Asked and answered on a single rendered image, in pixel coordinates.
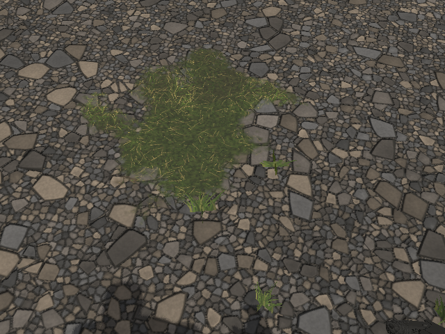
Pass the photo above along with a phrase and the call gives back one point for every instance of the robot right hand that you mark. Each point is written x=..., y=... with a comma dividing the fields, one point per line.
x=413, y=327

